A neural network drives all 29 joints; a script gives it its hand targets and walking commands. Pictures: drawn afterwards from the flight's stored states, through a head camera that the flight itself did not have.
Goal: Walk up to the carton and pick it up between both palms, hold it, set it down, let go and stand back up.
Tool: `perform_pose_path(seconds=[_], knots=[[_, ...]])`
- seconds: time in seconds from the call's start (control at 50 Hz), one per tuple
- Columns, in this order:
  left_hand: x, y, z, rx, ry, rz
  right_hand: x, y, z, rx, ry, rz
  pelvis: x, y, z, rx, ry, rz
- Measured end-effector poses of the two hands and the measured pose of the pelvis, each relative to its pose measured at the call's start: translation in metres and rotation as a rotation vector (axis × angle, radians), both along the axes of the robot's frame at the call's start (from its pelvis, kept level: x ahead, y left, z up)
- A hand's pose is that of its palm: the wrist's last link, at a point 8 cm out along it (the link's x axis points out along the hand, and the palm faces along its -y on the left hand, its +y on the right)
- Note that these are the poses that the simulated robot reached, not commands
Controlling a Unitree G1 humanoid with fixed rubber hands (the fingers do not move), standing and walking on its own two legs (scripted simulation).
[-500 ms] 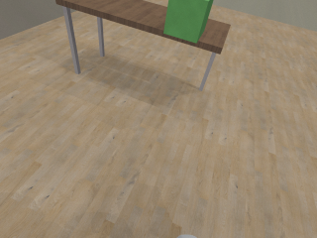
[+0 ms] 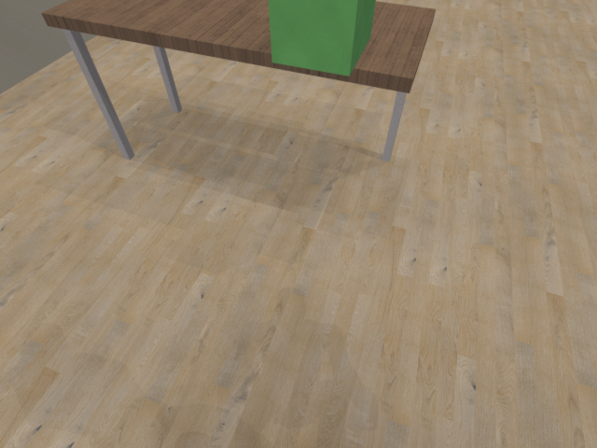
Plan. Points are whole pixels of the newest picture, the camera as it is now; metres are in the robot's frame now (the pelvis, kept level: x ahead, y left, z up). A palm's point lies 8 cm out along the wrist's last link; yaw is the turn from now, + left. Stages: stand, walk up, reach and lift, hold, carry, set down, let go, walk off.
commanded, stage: walk up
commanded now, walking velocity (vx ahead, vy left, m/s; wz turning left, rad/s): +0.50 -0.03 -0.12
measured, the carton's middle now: (325, 5) +1.25 -0.07 +0.07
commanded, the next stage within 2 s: none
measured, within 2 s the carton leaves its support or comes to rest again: neither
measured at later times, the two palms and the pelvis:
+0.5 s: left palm (148, 430) +0.19 +0.24 -0.17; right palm (396, 305) +0.39 -0.18 -0.15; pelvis +0.27 +0.04 -0.03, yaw -1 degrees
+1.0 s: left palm (234, 225) +0.58 +0.15 -0.13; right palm (449, 272) +0.48 -0.30 -0.17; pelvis +0.49 -0.07 -0.01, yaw -1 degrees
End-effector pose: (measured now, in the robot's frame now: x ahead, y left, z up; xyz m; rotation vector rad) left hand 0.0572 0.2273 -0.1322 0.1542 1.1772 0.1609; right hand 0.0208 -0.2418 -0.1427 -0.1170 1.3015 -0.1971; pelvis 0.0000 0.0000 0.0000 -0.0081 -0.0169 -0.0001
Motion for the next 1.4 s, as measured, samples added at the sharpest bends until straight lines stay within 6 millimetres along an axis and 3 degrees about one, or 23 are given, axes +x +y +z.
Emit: perform_pose_path(seconds=[0.08, 0.18, 0.26, 0.36, 0.42, 0.48, 0.52, 0.58, 0.64, 0.7, 0.74, 0.8, 0.86, 0.9, 0.94, 0.98, 1.04, 1.14, 1.2, 1.26, 1.32, 1.4], knots=[[-0.039, 0.004, -0.002, 0.016, 0.152, 0.068, 0.118, -0.013, 0.016, -0.029, -0.196, 0.081, 0.038, -0.006, 0.001, -0.022, -0.019, -0.008], [-0.062, -0.005, -0.003, -0.012, 0.291, 0.14, 0.221, 0.003, 0.027, -0.01, -0.304, 0.157, 0.087, -0.005, -0.002, -0.037, -0.025, -0.005], [-0.05, -0.013, -0.005, -0.049, 0.365, 0.185, 0.278, 0.03, 0.023, 0.033, -0.312, 0.209, 0.131, 0.003, -0.007, -0.039, -0.014, -0.003], [-0.001, -0.015, -0.022, -0.103, 0.422, 0.221, 0.344, 0.065, 0.006, 0.06, -0.289, 0.256, 0.197, 0.019, -0.022, -0.04, 0.006, 0.015], [0.044, -0.008, -0.037, -0.129, 0.454, 0.208, 0.375, 0.078, -0.003, 0.045, -0.274, 0.25, 0.235, 0.029, -0.031, 0.022, 0.005, 0.016], [0.11, 0.008, -0.04, -0.127, 0.417, 0.162, 0.38, 0.072, -0.006, 0.025, -0.253, 0.165, 0.262, 0.039, -0.029, 0.009, 0.001, -0.015], [0.165, 0.027, -0.037, -0.094, 0.346, 0.103, 0.365, 0.06, -0.002, -0.003, -0.2, 0.084, 0.283, 0.041, -0.022, 0.0, -0.009, -0.027], [0.262, 0.052, -0.029, -0.028, 0.187, 0.02, 0.328, 0.041, 0.006, -0.052, -0.071, -0.007, 0.311, 0.035, -0.01, 0.003, -0.018, -0.025], [0.356, 0.058, -0.014, 0.013, 0.011, -0.027, 0.288, 0.027, 0.012, -0.068, 0.075, -0.057, 0.337, 0.027, -0.004, 0.006, -0.027, -0.017], [0.431, 0.044, 0.003, 0.015, -0.114, -0.076, 0.264, 0.019, 0.016, -0.055, 0.183, -0.095, 0.363, 0.016, -0.002, 0.012, -0.028, -0.015], [0.469, 0.025, 0.012, 0.001, -0.163, -0.117, 0.26, 0.014, 0.015, -0.036, 0.227, -0.119, 0.38, 0.007, -0.002, 0.02, -0.026, -0.018], [0.513, -0.011, 0.017, -0.024, -0.189, -0.186, 0.273, 0.005, 0.006, 0.005, 0.245, -0.157, 0.408, -0.012, -0.005, 0.039, -0.019, -0.025], [0.544, -0.047, 0.012, -0.024, -0.182, -0.226, 0.305, -0.011, -0.012, 0.052, 0.228, -0.181, 0.44, -0.036, -0.015, 0.054, -0.006, -0.027], [0.553, -0.066, 0.008, -0.017, -0.174, -0.216, 0.336, -0.025, -0.025, 0.075, 0.213, -0.153, 0.457, -0.048, -0.02, 0.02, -0.012, -0.022], [0.548, -0.077, 0.004, -0.014, -0.149, -0.17, 0.379, -0.039, -0.031, 0.083, 0.171, -0.108, 0.472, -0.058, -0.02, 0.019, -0.017, -0.018], [0.53, -0.081, 0.001, -0.01, -0.083, -0.112, 0.431, -0.054, -0.027, 0.074, 0.092, -0.064, 0.487, -0.066, -0.015, 0.028, -0.017, -0.024], [0.499, -0.072, 0.006, 0.035, 0.014, -0.004, 0.51, -0.073, -0.015, 0.048, -0.029, 0.001, 0.51, -0.074, -0.005, 0.025, -0.014, -0.015], [0.454, -0.067, 0.012, 0.049, 0.181, 0.112, 0.626, -0.085, 0.006, 0.019, -0.171, 0.094, 0.552, -0.081, 0.002, 0.012, -0.003, -0.015], [0.44, -0.074, 0.012, 0.026, 0.268, 0.152, 0.684, -0.078, 0.016, 0.021, -0.226, 0.139, 0.578, -0.08, 0.003, 0.002, 0.005, -0.011], [0.441, -0.083, 0.009, -0.012, 0.328, 0.183, 0.734, -0.062, 0.022, 0.036, -0.26, 0.186, 0.605, -0.075, 0.003, -0.008, 0.012, -0.003], [0.459, -0.088, 0.003, -0.055, 0.358, 0.212, 0.78, -0.039, 0.023, 0.051, -0.274, 0.233, 0.636, -0.065, -0.001, -0.018, 0.019, 0.005], [0.498, -0.081, -0.014, -0.106, 0.385, 0.247, 0.835, -0.006, 0.014, 0.05, -0.273, 0.276, 0.683, -0.045, -0.012, -0.025, 0.03, 0.011]])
